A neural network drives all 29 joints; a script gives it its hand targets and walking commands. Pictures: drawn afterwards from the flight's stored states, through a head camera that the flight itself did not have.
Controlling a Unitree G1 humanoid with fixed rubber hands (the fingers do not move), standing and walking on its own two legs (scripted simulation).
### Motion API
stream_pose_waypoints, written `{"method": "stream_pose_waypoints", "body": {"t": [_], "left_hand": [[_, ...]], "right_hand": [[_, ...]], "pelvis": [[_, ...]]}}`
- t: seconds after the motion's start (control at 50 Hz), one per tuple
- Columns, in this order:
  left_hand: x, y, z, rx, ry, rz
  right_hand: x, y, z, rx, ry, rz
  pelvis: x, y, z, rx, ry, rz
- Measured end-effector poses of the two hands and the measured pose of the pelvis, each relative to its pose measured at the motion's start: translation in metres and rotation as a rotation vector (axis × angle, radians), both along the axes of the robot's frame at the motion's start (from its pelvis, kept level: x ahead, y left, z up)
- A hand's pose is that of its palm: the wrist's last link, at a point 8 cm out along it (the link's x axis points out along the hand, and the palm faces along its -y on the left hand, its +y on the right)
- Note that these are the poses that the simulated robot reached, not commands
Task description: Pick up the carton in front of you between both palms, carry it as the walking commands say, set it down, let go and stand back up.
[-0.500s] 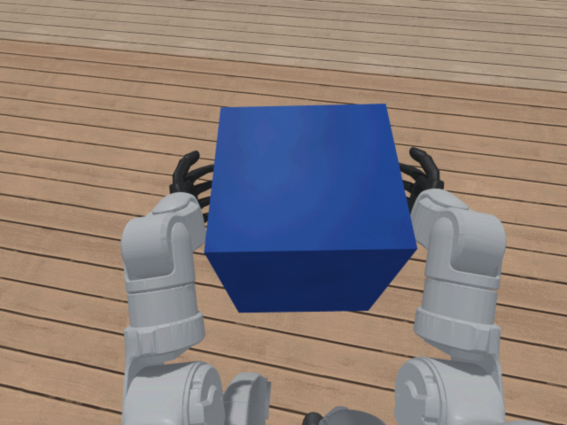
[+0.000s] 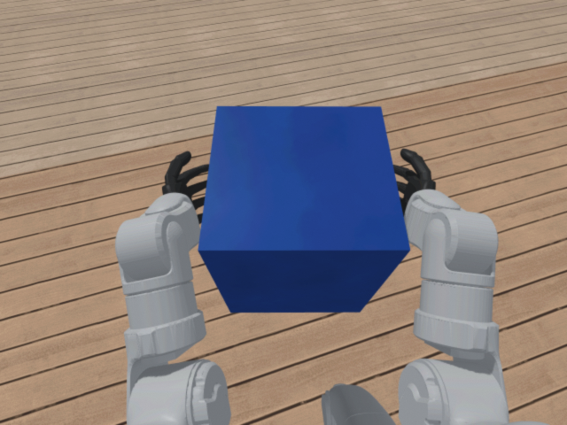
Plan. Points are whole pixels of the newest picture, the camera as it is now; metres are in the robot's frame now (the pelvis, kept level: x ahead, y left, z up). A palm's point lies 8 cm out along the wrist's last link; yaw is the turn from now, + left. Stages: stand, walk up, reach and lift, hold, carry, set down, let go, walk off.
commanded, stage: carry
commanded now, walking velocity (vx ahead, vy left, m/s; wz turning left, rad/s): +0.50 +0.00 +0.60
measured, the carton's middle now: (297, 221) +0.37 -0.01 +0.07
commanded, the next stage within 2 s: none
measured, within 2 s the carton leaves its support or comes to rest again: neither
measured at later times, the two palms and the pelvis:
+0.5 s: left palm (158, 76) +0.60 +0.19 +0.17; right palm (333, 55) +0.66 -0.11 +0.16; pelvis +0.28 -0.02 +0.03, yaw +9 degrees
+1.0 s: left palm out of the picture +0.90 +0.27 +0.20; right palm out of the picture +0.96 -0.03 +0.20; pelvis +0.58 +0.05 +0.06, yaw +13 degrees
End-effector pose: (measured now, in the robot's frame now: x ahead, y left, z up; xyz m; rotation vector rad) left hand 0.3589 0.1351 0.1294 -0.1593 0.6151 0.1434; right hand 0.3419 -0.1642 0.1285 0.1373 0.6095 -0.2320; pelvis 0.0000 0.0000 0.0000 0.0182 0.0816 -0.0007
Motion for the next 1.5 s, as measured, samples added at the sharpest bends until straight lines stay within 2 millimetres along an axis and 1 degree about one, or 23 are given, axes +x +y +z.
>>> {"method": "stream_pose_waypoints", "body": {"t": [0.06, 0.12, 0.18, 0.22, 0.32, 0.42, 0.54, 0.58, 0.64, 0.7, 0.74, 0.78, 0.82, 0.9, 1.0, 1.08, 1.14, 1.18, 1.26, 1.3, 1.38, 1.44, 1.5], "left_hand": [[0.037, -0.013, 0.012, 0.004, -0.036, -0.042], [0.073, -0.023, 0.021, 0.023, -0.050, -0.051], [0.109, -0.027, 0.027, 0.049, -0.061, -0.022], [0.128, -0.024, 0.025, 0.071, -0.056, 0.015], [0.155, 0.000, 0.016, 0.073, 0.028, 0.120], [0.194, 0.029, 0.030, 0.087, -0.014, 0.205], [0.262, 0.064, 0.047, 0.111, -0.063, 0.255], [0.289, 0.075, 0.046, 0.108, -0.061, 0.261], [0.335, 0.091, 0.035, 0.100, -0.048, 0.245], [0.377, 0.100, 0.021, 0.073, -0.008, 0.217], [0.398, 0.104, 0.016, 0.053, 0.029, 0.215], [0.417, 0.107, 0.017, 0.036, 0.045, 0.224], [0.437, 0.111, 0.025, 0.029, 0.027, 0.231], [0.481, 0.120, 0.049, 0.038, -0.042, 0.232], [0.537, 0.130, 0.070, 0.052, -0.058, 0.237], [0.587, 0.135, 0.077, 0.061, -0.044, 0.255], [0.624, 0.139, 0.078, 0.087, -0.040, 0.279], [0.641, 0.142, 0.074, 0.091, -0.008, 0.297], [0.672, 0.148, 0.067, 0.073, 0.056, 0.324], [0.691, 0.151, 0.072, 0.069, 0.047, 0.331], [0.739, 0.157, 0.092, 0.084, -0.017, 0.318], [0.778, 0.162, 0.105, 0.095, -0.041, 0.299], [0.817, 0.170, 0.112, 0.103, -0.043, 0.284]], "right_hand": [[0.027, -0.012, 0.014, -0.008, -0.036, -0.034], [0.061, -0.023, 0.022, -0.006, -0.049, -0.039], [0.106, -0.028, 0.023, 0.004, -0.060, -0.008], [0.138, -0.025, 0.019, 0.014, -0.056, 0.036], [0.202, 0.001, 0.011, 0.057, 0.025, 0.130], [0.266, 0.034, 0.021, 0.082, -0.017, 0.207], [0.349, 0.071, 0.034, 0.075, -0.069, 0.269], [0.378, 0.083, 0.033, 0.065, -0.067, 0.278], [0.420, 0.098, 0.026, 0.055, -0.054, 0.269], [0.452, 0.105, 0.016, 0.028, -0.013, 0.246], [0.469, 0.108, 0.010, 0.022, 0.027, 0.236], [0.487, 0.111, 0.011, 0.026, 0.044, 0.228], [0.507, 0.115, 0.019, 0.034, 0.028, 0.223], [0.554, 0.125, 0.046, 0.039, -0.041, 0.229], [0.616, 0.136, 0.069, 0.032, -0.058, 0.246], [0.672, 0.142, 0.075, 0.034, -0.046, 0.269], [0.718, 0.148, 0.071, 0.042, -0.045, 0.303], [0.743, 0.154, 0.066, 0.043, -0.014, 0.327], [0.780, 0.162, 0.062, 0.059, 0.052, 0.331], [0.800, 0.165, 0.066, 0.069, 0.045, 0.327], [0.843, 0.169, 0.083, 0.073, -0.020, 0.322], [0.877, 0.173, 0.093, 0.068, -0.047, 0.314], [0.911, 0.180, 0.098, 0.072, -0.048, 0.301]], "pelvis": [[0.031, 0.000, 0.007, -0.010, 0.007, -0.014], [0.068, -0.004, 0.009, -0.020, 0.015, -0.008], [0.108, -0.015, 0.003, -0.027, 0.008, 0.022], [0.131, -0.021, 0.000, -0.039, -0.002, 0.037], [0.180, -0.030, 0.016, -0.007, -0.007, 0.077], [0.230, -0.029, 0.025, 0.006, -0.014, 0.127], [0.307, -0.014, 0.023, 0.011, -0.015, 0.178], [0.336, -0.006, 0.019, 0.011, -0.018, 0.193], [0.383, 0.013, 0.009, 0.008, -0.040, 0.210], [0.418, 0.028, 0.009, 0.027, -0.057, 0.234], [0.436, 0.035, 0.017, 0.022, -0.054, 0.240], [0.454, 0.041, 0.026, 0.015, -0.047, 0.239], [0.472, 0.046, 0.035, 0.008, -0.039, 0.233], [0.513, 0.052, 0.046, 0.001, -0.022, 0.224], [0.578, 0.055, 0.056, -0.005, -0.010, 0.230], [0.638, 0.053, 0.055, -0.015, -0.011, 0.239], [0.681, 0.050, 0.047, -0.027, -0.025, 0.249], [0.702, 0.048, 0.051, -0.025, -0.026, 0.245], [0.740, 0.046, 0.067, -0.005, -0.019, 0.245], [0.758, 0.048, 0.073, 0.000, -0.015, 0.246], [0.797, 0.055, 0.081, 0.003, -0.005, 0.244], [0.830, 0.066, 0.085, 0.006, 0.004, 0.237], [0.867, 0.081, 0.087, 0.008, 0.009, 0.225]]}}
